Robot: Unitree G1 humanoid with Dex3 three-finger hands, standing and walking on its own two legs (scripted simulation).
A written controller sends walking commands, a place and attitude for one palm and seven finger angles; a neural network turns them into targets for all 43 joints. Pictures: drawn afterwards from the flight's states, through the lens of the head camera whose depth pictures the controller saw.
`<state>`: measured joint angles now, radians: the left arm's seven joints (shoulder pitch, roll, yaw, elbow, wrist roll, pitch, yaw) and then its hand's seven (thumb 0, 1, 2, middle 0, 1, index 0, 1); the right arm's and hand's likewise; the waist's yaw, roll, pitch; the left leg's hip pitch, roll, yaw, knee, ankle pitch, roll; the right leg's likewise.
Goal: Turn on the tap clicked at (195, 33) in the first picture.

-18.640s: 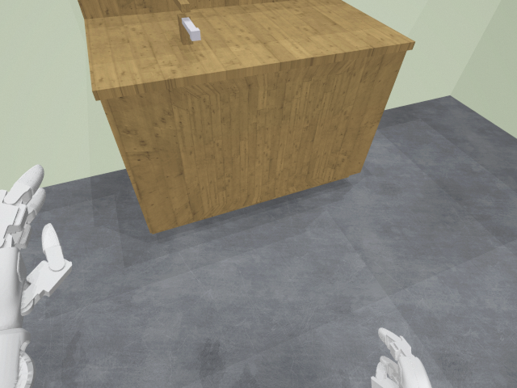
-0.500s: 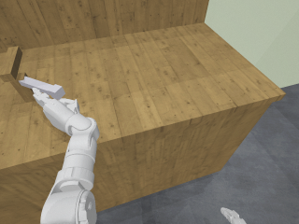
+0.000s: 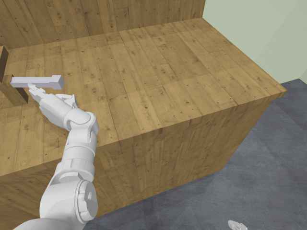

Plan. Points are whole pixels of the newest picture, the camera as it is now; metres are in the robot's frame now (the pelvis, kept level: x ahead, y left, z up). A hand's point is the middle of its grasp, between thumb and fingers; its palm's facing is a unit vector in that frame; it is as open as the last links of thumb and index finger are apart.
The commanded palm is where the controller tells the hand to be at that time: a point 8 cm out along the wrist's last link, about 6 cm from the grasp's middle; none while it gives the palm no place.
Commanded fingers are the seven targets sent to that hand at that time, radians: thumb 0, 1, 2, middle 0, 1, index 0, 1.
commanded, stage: lift the hand up off the lever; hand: left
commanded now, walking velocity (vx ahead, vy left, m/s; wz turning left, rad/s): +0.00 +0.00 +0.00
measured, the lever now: (57, 82) +0.48 +0.27 +0.13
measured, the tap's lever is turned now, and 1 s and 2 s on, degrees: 70 79 79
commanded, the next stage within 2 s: none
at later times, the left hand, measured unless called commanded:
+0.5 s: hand (71, 94) +0.44 +0.22 +0.12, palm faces +0.83 -0.55 -0.08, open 7.8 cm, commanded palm +0.38 +0.24 +0.13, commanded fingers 0.00 0.90 0.90 -0.15 -0.15 -0.15 -0.15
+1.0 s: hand (68, 92) +0.43 +0.22 +0.14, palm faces +0.83 -0.55 -0.09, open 7.8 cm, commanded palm +0.37 +0.23 +0.15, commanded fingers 0.00 0.90 0.90 -0.15 -0.15 -0.15 -0.15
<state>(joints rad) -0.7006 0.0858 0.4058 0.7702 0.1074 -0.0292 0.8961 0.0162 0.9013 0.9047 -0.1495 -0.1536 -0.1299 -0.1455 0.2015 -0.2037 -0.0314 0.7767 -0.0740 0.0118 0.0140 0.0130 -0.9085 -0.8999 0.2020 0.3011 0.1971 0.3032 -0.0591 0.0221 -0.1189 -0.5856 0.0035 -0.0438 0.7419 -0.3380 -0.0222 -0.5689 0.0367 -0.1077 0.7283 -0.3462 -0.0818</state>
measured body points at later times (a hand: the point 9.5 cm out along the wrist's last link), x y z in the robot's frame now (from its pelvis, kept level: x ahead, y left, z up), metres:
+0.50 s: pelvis +0.02 +0.00 +0.01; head +0.04 -0.01 +0.46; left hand +0.39 +0.24 +0.13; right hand +0.12 -0.24 -0.12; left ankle +0.02 +0.14 -0.71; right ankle +0.01 -0.06 -0.71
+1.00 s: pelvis +0.01 +0.00 +0.01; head +0.03 -0.02 +0.46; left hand +0.38 +0.24 +0.15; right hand +0.17 -0.23 -0.10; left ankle +0.02 +0.14 -0.71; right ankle +0.01 -0.06 -0.71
